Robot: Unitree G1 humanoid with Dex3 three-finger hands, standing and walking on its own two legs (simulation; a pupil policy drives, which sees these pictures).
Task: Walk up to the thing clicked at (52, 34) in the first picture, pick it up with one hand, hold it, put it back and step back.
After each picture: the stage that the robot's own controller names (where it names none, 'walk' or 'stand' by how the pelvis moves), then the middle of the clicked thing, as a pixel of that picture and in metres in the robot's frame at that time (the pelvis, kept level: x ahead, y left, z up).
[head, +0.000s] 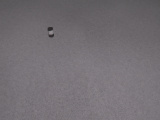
stand; (50, 32) +1.58 +0.39 -0.72
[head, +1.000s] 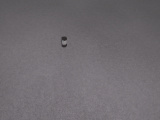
walk; (64, 42) +1.48 +0.16 -0.70
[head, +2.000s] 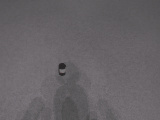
walk; (62, 69) +0.93 +0.14 -0.71
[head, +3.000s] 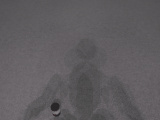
walk; (55, 109) +0.55 +0.20 -0.69
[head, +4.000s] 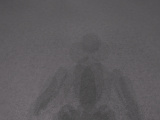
stand; out of the picture +0.36 +0.19 -0.70
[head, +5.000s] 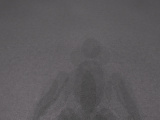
stand; out of the picture +0.34 +0.18 -0.72
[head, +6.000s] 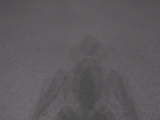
stand; out of the picture +0.35 +0.18 -0.72
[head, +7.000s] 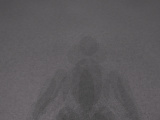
stand; out of the picture +0.33 +0.19 -0.72
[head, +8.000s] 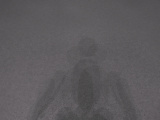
stand; out of the picture +0.35 +0.20 -0.73
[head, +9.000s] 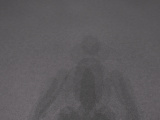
stand; out of the picture +0.34 +0.19 -0.73
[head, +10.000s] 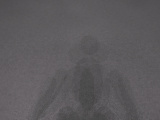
stand; out of the picture +0.34 +0.19 -0.73
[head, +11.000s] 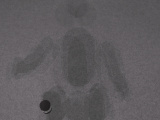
go down; (46, 107) +0.38 +0.18 -0.59
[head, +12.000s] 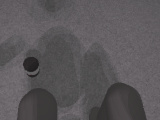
go down; (31, 67) +0.46 +0.18 -0.33
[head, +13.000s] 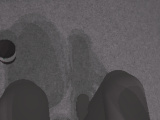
close in; (6, 52) +0.45 +0.19 -0.27
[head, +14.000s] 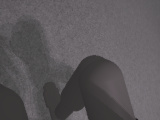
close; out of the picture +0.45 +0.23 -0.24
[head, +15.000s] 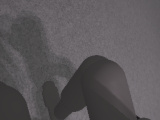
lift; out of the picture +0.44 +0.23 -0.24
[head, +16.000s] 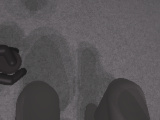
lift; (8, 65) +0.37 +0.23 -0.11
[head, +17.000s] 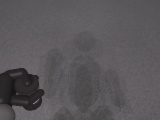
hold; (29, 93) +0.32 +0.18 +0.02
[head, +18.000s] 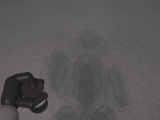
hold; (35, 96) +0.32 +0.17 -0.01
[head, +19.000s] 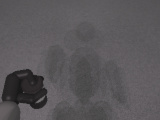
crouch; (35, 92) +0.34 +0.17 -0.03
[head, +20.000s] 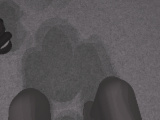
lower; out of the picture +0.49 +0.21 -0.10
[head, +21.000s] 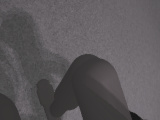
lower; out of the picture +0.47 +0.26 -0.25
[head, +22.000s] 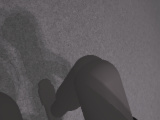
lower; out of the picture +0.47 +0.25 -0.25
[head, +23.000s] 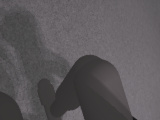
lower; out of the picture +0.47 +0.25 -0.25
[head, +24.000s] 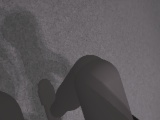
lower; out of the picture +0.47 +0.25 -0.25
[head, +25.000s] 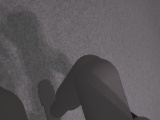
open; out of the picture +0.47 +0.22 -0.25
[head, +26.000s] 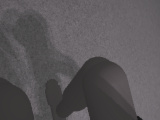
stand; out of the picture +0.47 +0.23 -0.25
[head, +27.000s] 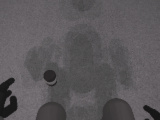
walk; (50, 78) +0.46 +0.15 -0.45
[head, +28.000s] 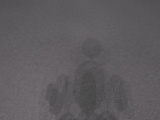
stand; out of the picture +0.39 +0.15 -0.67
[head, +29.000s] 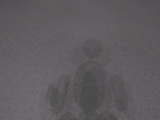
stand; out of the picture +0.39 +0.16 -0.67
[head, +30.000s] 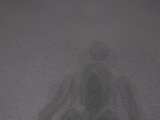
stand; out of the picture +0.40 +0.14 -0.71
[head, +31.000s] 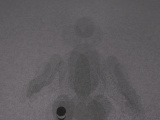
walk; (61, 113) +0.44 +0.10 -0.70
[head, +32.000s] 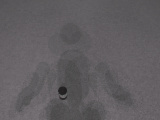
walk; (62, 93) +0.58 +0.14 -0.69
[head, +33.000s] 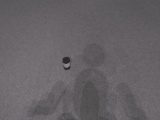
walk; (66, 63) +0.88 +0.16 -0.69
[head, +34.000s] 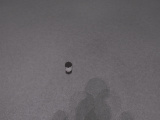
stand; (68, 68) +1.02 +0.15 -0.71
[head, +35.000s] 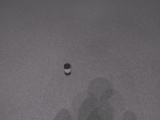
stand; (67, 69) +1.03 +0.15 -0.73
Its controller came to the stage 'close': yes
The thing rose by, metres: 0.72
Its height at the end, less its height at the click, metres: +0.00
